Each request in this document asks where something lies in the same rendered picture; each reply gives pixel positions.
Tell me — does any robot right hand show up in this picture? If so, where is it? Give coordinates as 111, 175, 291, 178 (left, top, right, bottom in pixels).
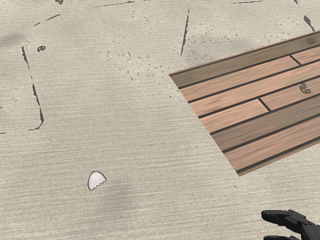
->
261, 209, 320, 240

